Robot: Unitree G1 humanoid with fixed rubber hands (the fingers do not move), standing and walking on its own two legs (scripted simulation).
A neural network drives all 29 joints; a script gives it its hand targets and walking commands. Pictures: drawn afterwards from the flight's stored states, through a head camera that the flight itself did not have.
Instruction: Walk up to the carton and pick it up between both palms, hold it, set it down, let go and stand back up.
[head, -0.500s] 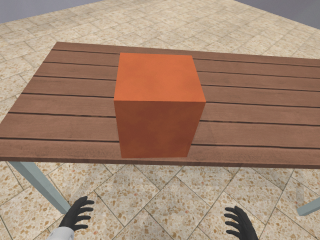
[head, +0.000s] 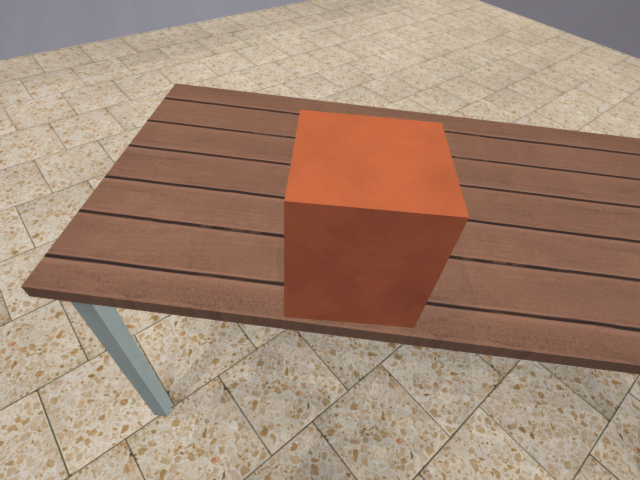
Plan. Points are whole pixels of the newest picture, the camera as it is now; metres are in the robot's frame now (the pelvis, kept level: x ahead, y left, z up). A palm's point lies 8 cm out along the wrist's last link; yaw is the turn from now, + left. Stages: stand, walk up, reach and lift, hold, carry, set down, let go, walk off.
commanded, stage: stand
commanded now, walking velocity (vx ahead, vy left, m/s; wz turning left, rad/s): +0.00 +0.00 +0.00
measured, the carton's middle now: (359, 223) +0.46 -0.04 +0.05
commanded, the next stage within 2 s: none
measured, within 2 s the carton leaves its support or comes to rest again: neither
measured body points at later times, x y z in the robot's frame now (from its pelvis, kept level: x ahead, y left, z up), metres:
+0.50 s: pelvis -0.02 +0.01 +0.00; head -0.03 +0.03 +0.45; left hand -0.05 +0.25 -0.16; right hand -0.02 -0.21 -0.14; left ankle -0.03 +0.09 -0.74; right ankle -0.01 -0.12 -0.74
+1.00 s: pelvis -0.03 +0.00 +0.00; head -0.03 +0.01 +0.45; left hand -0.09 +0.21 -0.16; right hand -0.04 -0.22 -0.15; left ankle -0.03 +0.09 -0.74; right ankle -0.01 -0.12 -0.74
